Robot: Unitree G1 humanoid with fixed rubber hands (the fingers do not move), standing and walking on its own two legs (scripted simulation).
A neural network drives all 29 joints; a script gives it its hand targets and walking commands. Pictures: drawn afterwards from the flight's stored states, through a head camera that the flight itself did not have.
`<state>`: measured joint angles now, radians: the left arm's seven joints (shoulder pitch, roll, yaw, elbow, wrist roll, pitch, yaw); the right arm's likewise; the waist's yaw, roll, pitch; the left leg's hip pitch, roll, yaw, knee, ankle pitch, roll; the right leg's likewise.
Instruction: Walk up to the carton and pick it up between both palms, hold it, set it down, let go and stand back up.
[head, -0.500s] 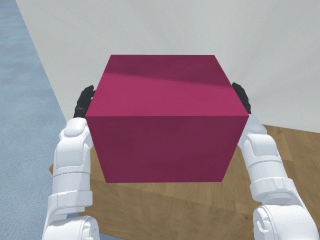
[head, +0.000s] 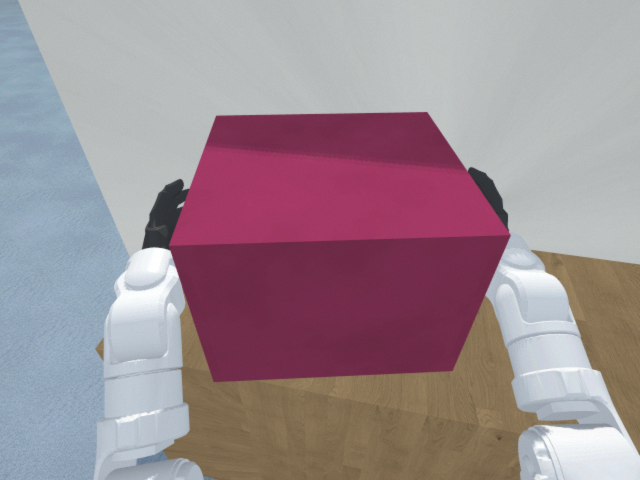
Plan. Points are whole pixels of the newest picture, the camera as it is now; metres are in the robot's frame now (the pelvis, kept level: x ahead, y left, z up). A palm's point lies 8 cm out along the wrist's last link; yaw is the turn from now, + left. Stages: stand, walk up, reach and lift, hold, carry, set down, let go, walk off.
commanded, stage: hold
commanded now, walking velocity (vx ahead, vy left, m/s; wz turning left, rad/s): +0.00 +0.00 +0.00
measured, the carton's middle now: (328, 236) +0.38 -0.01 +0.15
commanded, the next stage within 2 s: none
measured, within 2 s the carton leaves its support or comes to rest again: neither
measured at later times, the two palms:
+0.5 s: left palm (163, 249) +0.33 +0.18 +0.18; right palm (489, 230) +0.35 -0.20 +0.18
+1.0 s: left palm (164, 248) +0.34 +0.18 +0.18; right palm (486, 228) +0.36 -0.20 +0.18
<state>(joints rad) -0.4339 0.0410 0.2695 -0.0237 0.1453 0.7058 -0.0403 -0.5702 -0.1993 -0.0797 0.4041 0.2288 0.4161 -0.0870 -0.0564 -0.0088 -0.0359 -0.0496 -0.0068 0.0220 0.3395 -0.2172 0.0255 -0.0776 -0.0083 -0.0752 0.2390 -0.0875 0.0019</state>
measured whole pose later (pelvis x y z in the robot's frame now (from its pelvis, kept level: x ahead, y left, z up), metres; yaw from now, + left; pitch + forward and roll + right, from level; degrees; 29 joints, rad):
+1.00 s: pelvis -0.01 -0.01 +0.00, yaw +1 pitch -4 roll -1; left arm -0.48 0.07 0.29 0.06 0.15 0.68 -0.07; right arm -0.62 -0.17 -0.10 0.46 0.19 0.41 -0.09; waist -0.06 -0.02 -0.05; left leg -0.07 -0.01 0.01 0.33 -0.20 0.02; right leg -0.10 -0.01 -0.09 0.25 -0.09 -0.01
